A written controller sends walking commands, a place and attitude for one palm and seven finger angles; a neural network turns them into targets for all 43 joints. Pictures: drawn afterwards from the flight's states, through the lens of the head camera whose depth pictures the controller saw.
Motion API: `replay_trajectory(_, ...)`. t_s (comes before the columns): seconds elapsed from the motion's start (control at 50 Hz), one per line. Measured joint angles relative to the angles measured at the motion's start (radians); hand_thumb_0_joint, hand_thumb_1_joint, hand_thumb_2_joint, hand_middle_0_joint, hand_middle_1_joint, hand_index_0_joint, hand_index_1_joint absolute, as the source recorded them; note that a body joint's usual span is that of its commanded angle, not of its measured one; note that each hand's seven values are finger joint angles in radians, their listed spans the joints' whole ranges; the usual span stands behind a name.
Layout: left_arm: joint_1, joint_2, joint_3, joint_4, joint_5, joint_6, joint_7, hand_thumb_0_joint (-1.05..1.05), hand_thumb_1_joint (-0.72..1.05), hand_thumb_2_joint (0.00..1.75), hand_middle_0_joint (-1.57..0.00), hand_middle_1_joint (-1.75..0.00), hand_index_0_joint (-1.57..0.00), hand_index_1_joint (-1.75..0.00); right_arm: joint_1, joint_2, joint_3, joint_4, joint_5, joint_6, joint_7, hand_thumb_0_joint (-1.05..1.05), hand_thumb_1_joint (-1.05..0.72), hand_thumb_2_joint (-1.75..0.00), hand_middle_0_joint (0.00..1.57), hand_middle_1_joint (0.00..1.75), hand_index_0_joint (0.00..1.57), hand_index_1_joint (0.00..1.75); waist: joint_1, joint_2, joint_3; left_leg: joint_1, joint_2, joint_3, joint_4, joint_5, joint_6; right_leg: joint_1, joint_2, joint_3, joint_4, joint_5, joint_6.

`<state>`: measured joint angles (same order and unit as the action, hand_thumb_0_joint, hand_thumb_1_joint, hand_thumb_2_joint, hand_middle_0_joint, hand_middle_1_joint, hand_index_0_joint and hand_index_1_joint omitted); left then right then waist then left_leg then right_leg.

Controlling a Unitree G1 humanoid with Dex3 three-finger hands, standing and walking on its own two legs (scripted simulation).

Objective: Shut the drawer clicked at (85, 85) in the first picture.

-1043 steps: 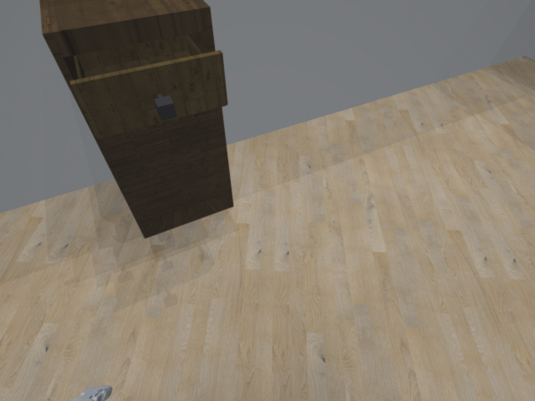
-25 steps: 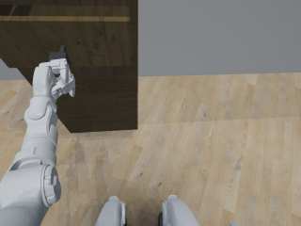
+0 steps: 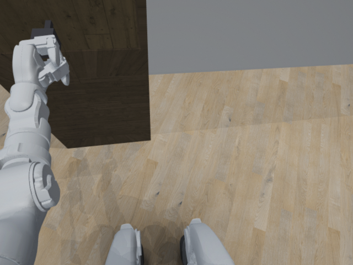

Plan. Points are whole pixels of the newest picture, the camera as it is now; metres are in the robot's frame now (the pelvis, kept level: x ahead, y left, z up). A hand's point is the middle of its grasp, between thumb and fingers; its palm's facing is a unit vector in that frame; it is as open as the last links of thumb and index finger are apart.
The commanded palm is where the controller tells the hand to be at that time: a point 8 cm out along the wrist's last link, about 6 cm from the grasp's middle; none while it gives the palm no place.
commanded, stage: push the drawer shut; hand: left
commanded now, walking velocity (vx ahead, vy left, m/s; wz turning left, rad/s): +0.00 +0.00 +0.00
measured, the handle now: (47, 36) +0.61 +0.24 +0.07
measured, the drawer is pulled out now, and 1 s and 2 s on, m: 0.00 0.00 0.00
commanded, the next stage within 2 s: pull the fist back off the drawer in 0.28 s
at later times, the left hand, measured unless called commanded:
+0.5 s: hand (60, 64) +0.53 +0.20 +0.08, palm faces +0.04 -1.00 -0.04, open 2.9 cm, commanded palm +0.54 +0.23 +0.08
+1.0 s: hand (65, 69) +0.52 +0.19 +0.07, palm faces +0.05 -1.00 -0.01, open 3.2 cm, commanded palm +0.49 +0.23 +0.08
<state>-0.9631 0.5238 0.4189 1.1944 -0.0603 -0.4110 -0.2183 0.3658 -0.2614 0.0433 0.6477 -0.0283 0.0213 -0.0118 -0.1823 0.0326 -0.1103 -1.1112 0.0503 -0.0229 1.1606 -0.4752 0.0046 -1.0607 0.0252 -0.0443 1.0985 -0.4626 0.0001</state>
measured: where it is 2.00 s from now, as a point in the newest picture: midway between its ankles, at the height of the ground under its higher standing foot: outside the picture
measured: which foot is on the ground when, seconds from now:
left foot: down 0.00-1.00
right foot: down 0.00-1.00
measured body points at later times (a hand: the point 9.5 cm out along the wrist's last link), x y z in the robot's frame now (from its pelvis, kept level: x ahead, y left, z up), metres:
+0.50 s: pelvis -0.02 +0.00 -0.01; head +0.13 +0.04 +0.41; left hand +0.52 +0.26 +0.08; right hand -0.02 -0.26 -0.11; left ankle +0.03 +0.11 -0.64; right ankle +0.03 -0.12 -0.64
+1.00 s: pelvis +0.00 +0.01 +0.00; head +0.14 +0.03 +0.43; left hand +0.51 +0.24 +0.08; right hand -0.01 -0.25 -0.11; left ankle +0.03 +0.11 -0.64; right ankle +0.03 -0.12 -0.64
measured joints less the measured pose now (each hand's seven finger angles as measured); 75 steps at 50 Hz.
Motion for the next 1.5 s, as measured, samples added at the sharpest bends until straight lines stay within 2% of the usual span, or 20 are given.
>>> replay_trajectory(0.14,-0.029,0.026,0.001,0.036,0.014,0.018,-0.008,-0.02,0.76,0.96,-1.4,-1.6,-1.39,-1.6,0.01,0.003,0.009,0.004,-0.001,0.009,0.001,0.01,-0.9,-0.89,0.2,0.3,0.21,0.3,-0.006,0.001,0.003,-0.009,0.001,-0.012,0.006,0.002,0.0,-0.001,0.002,-0.011,-0.004,0.004,0.0)
replay_trajectory(0.34,-0.108,0.06,-0.036,0.091,0.026,0.018,0.014,-0.01,0.71,0.98,-1.4,-1.6,-1.39,-1.6,0.002,-0.001,0.023,0.013,-0.009,-0.013,-0.003,0.01,-0.9,-0.89,0.2,0.3,0.21,0.3,-0.027,0.003,0.006,-0.066,-0.007,-0.036,0.033,0.018,-0.001,-0.043,-0.004,-0.034,0.012,0.016,-0.002)
replay_trajectory(0.5,-0.152,0.088,-0.057,0.103,0.029,0.041,0.023,-0.02,0.7,1.0,-1.4,-1.6,-1.39,-1.6,0.0,-0.006,0.035,0.014,-0.009,-0.035,-0.012,0.01,-0.9,-0.89,0.2,0.3,0.21,0.3,-0.043,0.002,0.009,-0.107,-0.01,-0.039,0.044,0.035,0.001,-0.081,-0.006,-0.037,0.023,0.032,0.0)
replay_trajectory(0.68,-0.153,0.075,-0.05,0.098,0.031,0.053,0.041,0.0,0.76,0.99,-1.4,-1.6,-1.39,-1.6,0.023,-0.007,0.035,0.01,-0.014,-0.039,0.0,0.01,-0.9,-0.89,0.2,0.3,0.21,0.3,-0.044,0.005,0.01,-0.105,-0.01,-0.033,0.041,0.04,0.005,-0.083,-0.007,-0.031,0.021,0.039,0.003)
replay_trajectory(0.8,-0.109,0.056,-0.031,0.058,0.031,0.051,0.043,0.0,0.79,0.98,-1.4,-1.6,-1.39,-1.6,0.032,-0.005,0.031,0.0,-0.012,-0.029,0.009,0.01,-0.9,-0.89,0.2,0.3,0.21,0.3,-0.037,0.007,0.007,-0.086,-0.005,-0.02,0.033,0.034,0.008,-0.07,-0.003,-0.018,0.014,0.037,0.005)
replay_trajectory(1.06,0.115,-0.052,-0.005,-0.112,-0.023,0.028,0.046,0.02,0.89,0.91,-1.4,-1.6,-1.39,-1.6,0.027,0.007,0.003,-0.033,0.007,0.012,0.021,0.01,-0.9,-0.89,0.2,0.3,0.21,0.3,0.009,0.005,-0.007,0.045,0.005,0.022,-0.034,0.002,0.012,0.04,0.006,0.023,-0.043,0.015,0.012)
replay_trajectory(1.2,0.194,-0.102,-0.04,-0.176,-0.043,0.001,0.045,0.02,0.9,0.9,-1.4,-1.6,-1.39,-1.6,0.002,0.013,-0.015,-0.028,0.014,0.025,0.023,0.01,-0.9,-0.89,0.2,0.3,0.21,0.3,0.041,-0.003,-0.02,0.11,0.0,0.018,-0.06,-0.018,0.008,0.107,0.002,0.02,-0.067,-0.008,0.01)
replay_trajectory(1.24,0.225,-0.114,-0.046,-0.213,-0.052,0.009,0.037,0.02,0.9,0.9,-1.4,-1.6,-1.39,-1.6,-0.008,0.014,-0.02,-0.033,0.019,0.031,0.024,0.01,-0.9,-0.89,0.2,0.3,0.21,0.3,0.048,-0.004,-0.022,0.128,0.001,0.019,-0.069,-0.021,0.007,0.125,0.002,0.02,-0.076,-0.011,0.009)
replay_trajectory(1.3,0.335,-0.141,-0.063,-0.35,-0.077,0.029,0.027,0.02,0.9,0.9,-1.4,-1.6,-1.39,-1.6,-0.016,0.014,-0.032,-0.053,0.031,0.041,0.025,0.01,-0.91,-0.89,0.2,0.3,0.21,0.3,0.061,0.003,-0.023,0.179,0.003,0.025,-0.103,-0.02,0.005,0.173,0.005,0.026,-0.111,-0.007,0.009)
replay_trajectory(1.42,0.573,-0.212,-0.125,-0.597,-0.144,0.091,0.017,0.02,0.9,0.9,-1.4,-1.6,-1.39,-1.6,-0.018,0.018,-0.031,-0.084,0.06,0.042,0.021,0.01,-0.91,-0.9,0.2,0.3,0.21,0.3,0.106,0.013,-0.033,0.333,-0.002,0.037,-0.214,0.003,0.006,0.321,0.001,0.036,-0.214,0.016,0.009)
replay_trajectory(1.5,0.666,-0.222,-0.129,-0.678,-0.162,0.133,0.028,0.02,0.9,0.9,-1.4,-1.6,-1.39,-1.6,-0.046,0.022,-0.023,-0.099,0.068,0.034,0.01,0.01,-0.91,-0.9,0.2,0.3,0.21,0.3,0.123,0.007,-0.028,0.409,-0.009,0.029,-0.261,0.02,0.002,0.4,-0.005,0.028,-0.257,0.025,0.006)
